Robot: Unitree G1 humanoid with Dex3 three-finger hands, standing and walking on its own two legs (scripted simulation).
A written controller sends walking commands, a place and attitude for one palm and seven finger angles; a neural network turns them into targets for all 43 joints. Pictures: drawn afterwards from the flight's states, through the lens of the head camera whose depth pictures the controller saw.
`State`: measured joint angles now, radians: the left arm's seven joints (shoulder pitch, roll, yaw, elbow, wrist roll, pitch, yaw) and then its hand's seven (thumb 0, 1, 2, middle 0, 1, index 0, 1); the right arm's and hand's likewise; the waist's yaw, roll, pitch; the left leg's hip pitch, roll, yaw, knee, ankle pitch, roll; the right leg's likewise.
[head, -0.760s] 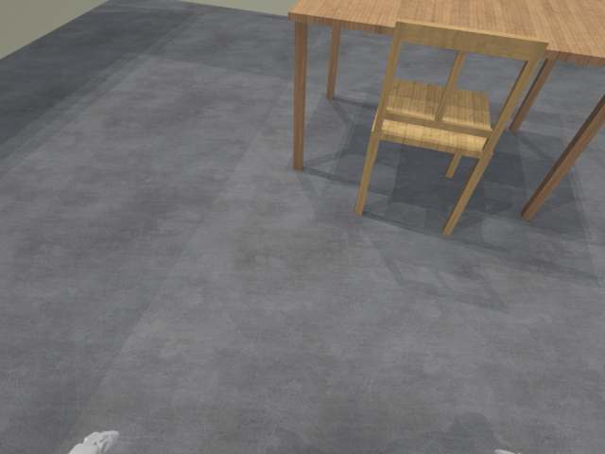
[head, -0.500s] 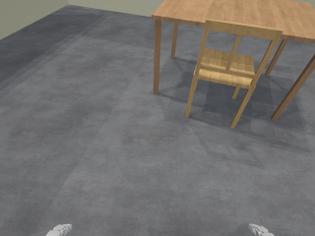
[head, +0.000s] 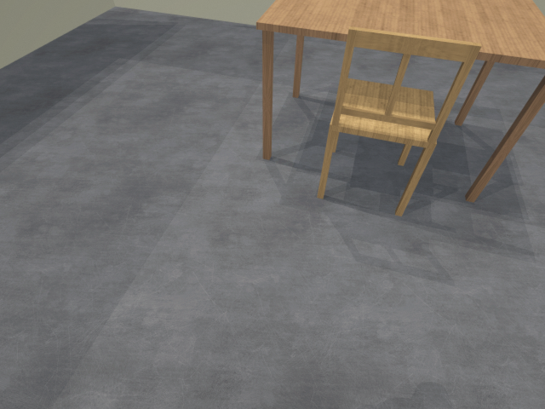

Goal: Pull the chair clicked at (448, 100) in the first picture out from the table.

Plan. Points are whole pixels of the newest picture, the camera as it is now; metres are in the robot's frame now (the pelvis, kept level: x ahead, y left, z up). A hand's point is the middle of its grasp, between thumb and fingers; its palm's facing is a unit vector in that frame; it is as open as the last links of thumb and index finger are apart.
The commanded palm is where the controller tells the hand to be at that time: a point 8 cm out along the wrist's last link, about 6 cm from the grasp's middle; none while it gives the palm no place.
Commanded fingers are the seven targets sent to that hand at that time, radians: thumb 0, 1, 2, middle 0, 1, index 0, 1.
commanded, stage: stand and wait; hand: left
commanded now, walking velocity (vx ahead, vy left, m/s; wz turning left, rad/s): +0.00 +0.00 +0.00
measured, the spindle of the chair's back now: (396, 85) +1.20 -0.38 -0.12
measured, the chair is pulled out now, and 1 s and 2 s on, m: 0.00 0.00 0.00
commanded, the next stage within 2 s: look at it before walking up in 0.12 s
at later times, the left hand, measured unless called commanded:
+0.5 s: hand out of the picture +0.07 +0.24 -0.16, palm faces -0.03 -0.95 -0.32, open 7.4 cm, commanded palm none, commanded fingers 0.00 0.90 0.90 -0.20 -0.30 -0.20 -0.30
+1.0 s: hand out of the picture +0.05 +0.23 -0.17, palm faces -0.07 -0.95 -0.31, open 7.4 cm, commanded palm none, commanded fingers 0.00 0.90 0.90 -0.20 -0.30 -0.20 -0.30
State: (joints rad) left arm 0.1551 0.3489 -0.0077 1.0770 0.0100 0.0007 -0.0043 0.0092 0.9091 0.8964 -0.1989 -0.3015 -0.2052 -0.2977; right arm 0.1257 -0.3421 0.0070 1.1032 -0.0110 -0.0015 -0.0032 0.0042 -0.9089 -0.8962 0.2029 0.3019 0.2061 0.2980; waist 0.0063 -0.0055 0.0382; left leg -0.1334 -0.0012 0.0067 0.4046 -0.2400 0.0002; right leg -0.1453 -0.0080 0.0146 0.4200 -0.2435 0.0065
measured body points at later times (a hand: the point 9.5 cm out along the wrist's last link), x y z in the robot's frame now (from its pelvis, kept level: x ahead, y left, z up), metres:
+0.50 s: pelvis -0.01 +0.00 +0.00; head -0.01 +0.00 +0.45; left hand +0.07 +0.29 -0.13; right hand +0.07 -0.30 -0.13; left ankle -0.01 +0.12 -0.74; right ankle -0.01 -0.12 -0.74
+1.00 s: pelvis -0.01 -0.01 -0.01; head +0.01 -0.01 +0.44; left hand +0.06 +0.28 -0.14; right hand +0.06 -0.29 -0.14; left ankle -0.01 +0.12 -0.74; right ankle -0.01 -0.12 -0.74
